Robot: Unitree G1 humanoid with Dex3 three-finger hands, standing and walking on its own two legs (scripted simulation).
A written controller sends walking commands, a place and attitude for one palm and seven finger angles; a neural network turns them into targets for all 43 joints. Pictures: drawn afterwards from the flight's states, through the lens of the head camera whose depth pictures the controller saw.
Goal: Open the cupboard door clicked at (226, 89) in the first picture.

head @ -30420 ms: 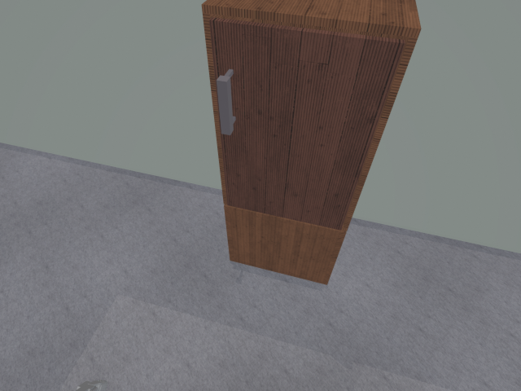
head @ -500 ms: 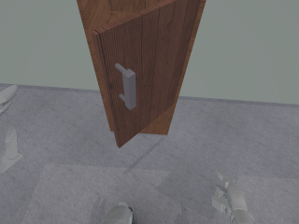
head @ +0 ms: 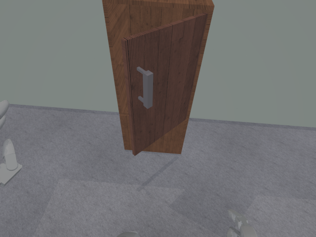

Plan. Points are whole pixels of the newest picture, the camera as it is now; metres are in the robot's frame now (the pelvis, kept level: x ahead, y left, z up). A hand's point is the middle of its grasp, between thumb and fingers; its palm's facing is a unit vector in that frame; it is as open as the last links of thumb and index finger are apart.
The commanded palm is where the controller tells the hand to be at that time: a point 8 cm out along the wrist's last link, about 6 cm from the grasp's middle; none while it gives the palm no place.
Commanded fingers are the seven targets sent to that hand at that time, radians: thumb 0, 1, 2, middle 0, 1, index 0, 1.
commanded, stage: stop stepping back and stand still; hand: left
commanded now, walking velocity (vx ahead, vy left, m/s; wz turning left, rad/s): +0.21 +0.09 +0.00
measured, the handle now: (144, 87) +0.57 +0.10 +0.07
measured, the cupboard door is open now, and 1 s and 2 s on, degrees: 47 47 47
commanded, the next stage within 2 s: let the arm hang, fingers relaxed in 0.44 s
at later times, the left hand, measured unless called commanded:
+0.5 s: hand (8, 167) +0.18 +0.29 +0.17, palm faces +0.42 -0.73 -0.54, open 7.4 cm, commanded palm +0.12 +0.32 +0.18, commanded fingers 0.00 0.90 0.90 -0.20 -0.30 -0.20 -0.30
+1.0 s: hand out of the picture +0.01 +0.20 -0.17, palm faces +0.15 -0.96 -0.25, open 7.0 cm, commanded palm none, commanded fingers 0.00 0.90 0.90 -0.20 -0.30 -0.20 -0.30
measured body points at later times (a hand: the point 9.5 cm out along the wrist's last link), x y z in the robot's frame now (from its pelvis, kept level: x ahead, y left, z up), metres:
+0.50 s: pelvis -0.02 +0.02 -0.01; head -0.01 +0.02 +0.43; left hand +0.16 +0.32 +0.20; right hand +0.14 -0.20 -0.11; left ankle -0.02 +0.17 -0.72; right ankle +0.04 -0.06 -0.74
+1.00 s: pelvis -0.01 +0.01 -0.01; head +0.02 +0.00 +0.44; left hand +0.00 +0.25 -0.15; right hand +0.03 -0.23 -0.16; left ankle -0.04 +0.12 -0.73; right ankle +0.03 -0.08 -0.74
